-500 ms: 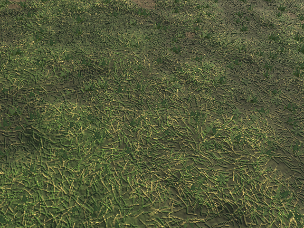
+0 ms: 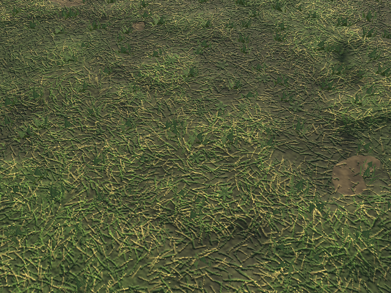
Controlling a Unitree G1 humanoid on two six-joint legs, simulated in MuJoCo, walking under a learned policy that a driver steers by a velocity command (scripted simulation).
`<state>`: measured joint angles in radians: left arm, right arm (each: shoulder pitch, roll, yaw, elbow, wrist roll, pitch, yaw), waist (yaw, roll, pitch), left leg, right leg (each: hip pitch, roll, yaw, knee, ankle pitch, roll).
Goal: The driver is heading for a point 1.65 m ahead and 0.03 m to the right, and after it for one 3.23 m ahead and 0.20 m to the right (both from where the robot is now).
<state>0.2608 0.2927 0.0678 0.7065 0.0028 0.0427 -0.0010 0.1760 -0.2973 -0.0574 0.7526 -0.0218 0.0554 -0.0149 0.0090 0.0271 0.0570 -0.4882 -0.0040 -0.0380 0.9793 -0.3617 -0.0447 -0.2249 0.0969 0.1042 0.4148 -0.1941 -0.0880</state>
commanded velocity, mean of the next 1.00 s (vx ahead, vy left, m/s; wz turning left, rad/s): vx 0.17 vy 0.00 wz -0.24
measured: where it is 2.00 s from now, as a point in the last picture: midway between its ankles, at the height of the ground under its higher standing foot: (238, 221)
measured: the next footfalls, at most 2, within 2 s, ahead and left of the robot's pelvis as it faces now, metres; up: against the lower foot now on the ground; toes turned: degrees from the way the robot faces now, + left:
left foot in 0.26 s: +0.06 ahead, +0.12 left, +0.00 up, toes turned -14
right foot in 0.62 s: -0.03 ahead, -0.06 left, +0.00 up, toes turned -10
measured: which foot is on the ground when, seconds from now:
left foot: up 0.00-0.24, down 0.26-0.62, up 0.64-1.00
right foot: down 0.00-0.26, up 0.28-0.60, down 0.62-1.00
